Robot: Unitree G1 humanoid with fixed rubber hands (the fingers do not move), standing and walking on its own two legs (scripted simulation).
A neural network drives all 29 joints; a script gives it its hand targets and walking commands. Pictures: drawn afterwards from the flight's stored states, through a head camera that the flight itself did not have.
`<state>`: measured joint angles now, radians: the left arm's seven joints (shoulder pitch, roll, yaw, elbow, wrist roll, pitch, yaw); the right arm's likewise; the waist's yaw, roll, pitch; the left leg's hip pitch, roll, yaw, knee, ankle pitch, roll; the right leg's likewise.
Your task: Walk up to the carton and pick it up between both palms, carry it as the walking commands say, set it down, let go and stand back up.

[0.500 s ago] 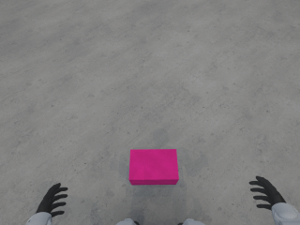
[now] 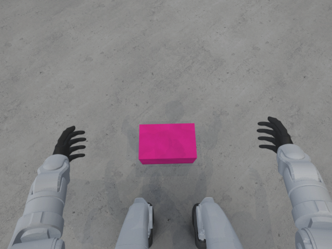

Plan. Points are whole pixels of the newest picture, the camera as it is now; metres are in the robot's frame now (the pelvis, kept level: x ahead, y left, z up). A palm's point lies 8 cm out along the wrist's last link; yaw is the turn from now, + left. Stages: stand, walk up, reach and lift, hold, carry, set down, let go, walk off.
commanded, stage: reach and lift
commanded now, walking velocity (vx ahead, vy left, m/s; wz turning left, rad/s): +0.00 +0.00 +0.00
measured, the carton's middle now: (167, 144) +0.49 +0.01 -0.62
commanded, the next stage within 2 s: none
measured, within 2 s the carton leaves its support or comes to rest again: neither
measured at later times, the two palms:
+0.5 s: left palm (89, 109) +0.48 +0.24 -0.13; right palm (257, 109) +0.47 -0.25 -0.13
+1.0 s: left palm (101, 114) +0.50 +0.23 -0.21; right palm (242, 113) +0.49 -0.24 -0.21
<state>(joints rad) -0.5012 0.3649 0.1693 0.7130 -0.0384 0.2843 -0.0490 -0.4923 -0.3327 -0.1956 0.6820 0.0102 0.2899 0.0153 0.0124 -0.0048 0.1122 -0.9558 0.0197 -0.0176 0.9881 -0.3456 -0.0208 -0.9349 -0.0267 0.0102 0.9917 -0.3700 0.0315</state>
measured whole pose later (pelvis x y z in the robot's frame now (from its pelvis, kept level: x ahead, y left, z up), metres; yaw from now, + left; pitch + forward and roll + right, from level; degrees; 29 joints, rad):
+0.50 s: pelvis +0.00 +0.01 -0.04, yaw -1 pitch +39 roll -1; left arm -1.00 0.38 0.27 0.88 -0.04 0.20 -0.06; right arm -0.96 -0.35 -0.30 0.84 0.06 0.18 0.05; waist -0.01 0.00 -0.03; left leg -1.46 0.01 -0.02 1.10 -0.33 -0.02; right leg -1.44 -0.01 0.03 1.10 -0.35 0.04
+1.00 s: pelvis -0.02 +0.00 -0.11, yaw -1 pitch +49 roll +0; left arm -1.15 0.40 0.34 0.96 -0.01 0.17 -0.10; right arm -1.12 -0.33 -0.36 0.90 0.01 0.18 0.03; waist -0.01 -0.01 -0.11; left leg -1.82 0.01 -0.03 1.36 -0.39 -0.03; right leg -1.80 0.01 0.05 1.36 -0.41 0.04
